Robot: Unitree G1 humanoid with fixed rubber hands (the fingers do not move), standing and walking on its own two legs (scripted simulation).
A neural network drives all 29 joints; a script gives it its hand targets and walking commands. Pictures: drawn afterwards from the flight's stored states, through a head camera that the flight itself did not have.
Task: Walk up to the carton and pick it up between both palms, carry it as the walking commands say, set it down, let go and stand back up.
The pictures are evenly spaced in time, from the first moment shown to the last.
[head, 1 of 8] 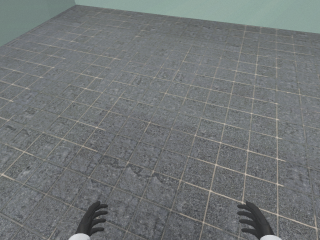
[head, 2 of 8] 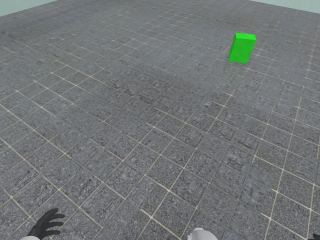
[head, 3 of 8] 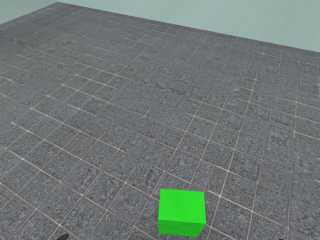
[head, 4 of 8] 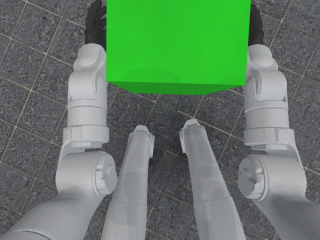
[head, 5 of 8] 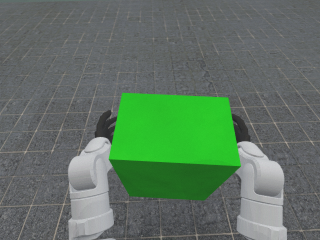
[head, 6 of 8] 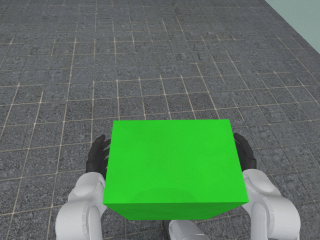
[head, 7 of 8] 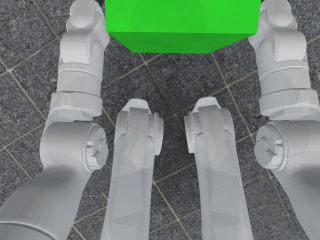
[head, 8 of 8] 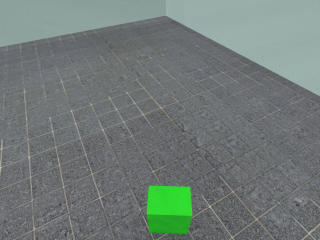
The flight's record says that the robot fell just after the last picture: no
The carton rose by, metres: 0.68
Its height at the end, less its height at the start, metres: +0.00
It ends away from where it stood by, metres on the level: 0.65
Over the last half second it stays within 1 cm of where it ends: yes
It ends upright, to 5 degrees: yes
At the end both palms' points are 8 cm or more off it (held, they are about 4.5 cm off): yes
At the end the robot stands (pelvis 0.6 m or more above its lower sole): yes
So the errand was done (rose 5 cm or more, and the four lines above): yes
